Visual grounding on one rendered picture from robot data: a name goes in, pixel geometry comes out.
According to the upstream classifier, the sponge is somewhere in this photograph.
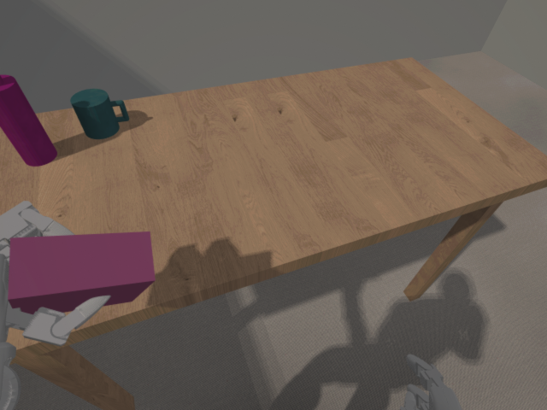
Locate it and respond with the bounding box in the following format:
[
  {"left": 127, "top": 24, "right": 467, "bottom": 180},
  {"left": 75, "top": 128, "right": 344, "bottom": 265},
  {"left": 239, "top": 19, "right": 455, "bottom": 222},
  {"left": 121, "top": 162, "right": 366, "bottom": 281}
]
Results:
[{"left": 8, "top": 231, "right": 156, "bottom": 314}]

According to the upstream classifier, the table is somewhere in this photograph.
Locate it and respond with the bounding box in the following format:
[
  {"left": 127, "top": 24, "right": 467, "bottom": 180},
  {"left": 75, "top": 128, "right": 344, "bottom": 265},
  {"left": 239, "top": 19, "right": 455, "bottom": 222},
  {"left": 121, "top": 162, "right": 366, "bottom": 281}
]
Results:
[{"left": 0, "top": 57, "right": 547, "bottom": 410}]

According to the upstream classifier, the robot right hand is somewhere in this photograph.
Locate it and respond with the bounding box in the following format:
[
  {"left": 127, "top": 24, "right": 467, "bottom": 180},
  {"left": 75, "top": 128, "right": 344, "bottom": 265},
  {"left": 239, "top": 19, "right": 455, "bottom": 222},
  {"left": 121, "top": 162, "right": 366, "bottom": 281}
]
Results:
[{"left": 400, "top": 354, "right": 462, "bottom": 410}]

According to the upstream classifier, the robot left hand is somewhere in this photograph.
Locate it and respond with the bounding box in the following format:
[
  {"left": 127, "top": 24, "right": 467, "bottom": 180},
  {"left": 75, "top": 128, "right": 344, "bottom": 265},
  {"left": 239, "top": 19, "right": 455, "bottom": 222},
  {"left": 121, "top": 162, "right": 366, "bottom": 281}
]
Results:
[{"left": 0, "top": 201, "right": 111, "bottom": 347}]

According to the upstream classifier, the robot left forearm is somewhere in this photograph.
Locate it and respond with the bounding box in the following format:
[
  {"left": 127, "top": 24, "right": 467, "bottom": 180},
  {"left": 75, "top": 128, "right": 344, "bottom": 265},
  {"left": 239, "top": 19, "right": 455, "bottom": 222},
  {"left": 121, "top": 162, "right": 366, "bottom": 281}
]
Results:
[{"left": 0, "top": 342, "right": 21, "bottom": 410}]

